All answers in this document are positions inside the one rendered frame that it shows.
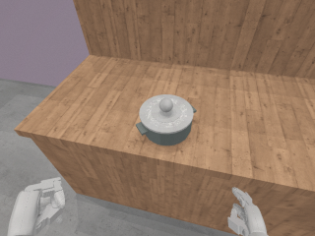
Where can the right robot hand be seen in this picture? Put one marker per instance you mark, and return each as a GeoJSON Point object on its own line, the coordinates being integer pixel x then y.
{"type": "Point", "coordinates": [251, 219]}

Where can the pot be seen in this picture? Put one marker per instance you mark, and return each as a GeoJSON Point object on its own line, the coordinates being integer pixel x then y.
{"type": "Point", "coordinates": [165, 139]}

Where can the knob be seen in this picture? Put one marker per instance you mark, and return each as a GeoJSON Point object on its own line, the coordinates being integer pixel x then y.
{"type": "Point", "coordinates": [165, 104]}

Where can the table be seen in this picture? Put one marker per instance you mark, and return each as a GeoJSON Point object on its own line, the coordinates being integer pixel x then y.
{"type": "Point", "coordinates": [246, 66]}

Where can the lid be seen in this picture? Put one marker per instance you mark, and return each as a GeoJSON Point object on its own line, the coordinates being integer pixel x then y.
{"type": "Point", "coordinates": [171, 122]}

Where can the left robot hand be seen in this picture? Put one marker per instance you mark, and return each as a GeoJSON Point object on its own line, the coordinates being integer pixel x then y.
{"type": "Point", "coordinates": [46, 199]}

